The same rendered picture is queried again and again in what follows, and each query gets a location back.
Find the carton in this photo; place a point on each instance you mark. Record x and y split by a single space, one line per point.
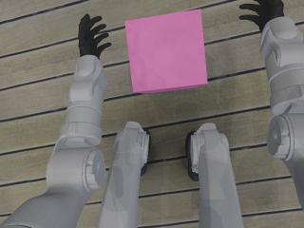
166 52

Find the left robot hand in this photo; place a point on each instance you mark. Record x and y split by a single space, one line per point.
87 43

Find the robot left forearm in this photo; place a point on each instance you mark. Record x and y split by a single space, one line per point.
82 127

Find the robot right forearm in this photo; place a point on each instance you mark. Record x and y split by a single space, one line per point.
283 52

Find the robot right thigh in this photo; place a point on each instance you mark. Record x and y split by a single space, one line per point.
218 196

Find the robot right foot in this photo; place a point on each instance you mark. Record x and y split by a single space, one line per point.
194 176

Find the right robot hand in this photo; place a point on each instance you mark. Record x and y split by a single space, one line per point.
267 11

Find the robot right upper arm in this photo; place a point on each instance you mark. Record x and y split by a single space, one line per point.
285 141

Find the robot left upper arm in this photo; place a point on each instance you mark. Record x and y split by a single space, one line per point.
73 174

